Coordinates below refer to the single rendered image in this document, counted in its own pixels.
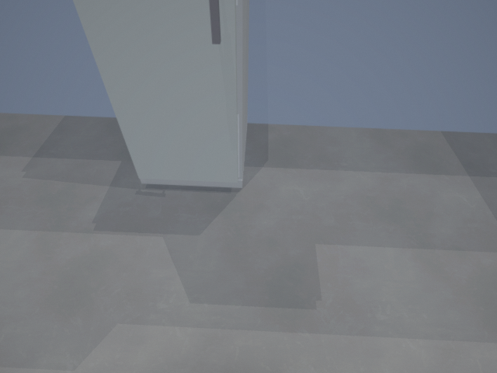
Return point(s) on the fridge door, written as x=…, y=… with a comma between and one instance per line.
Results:
x=173, y=92

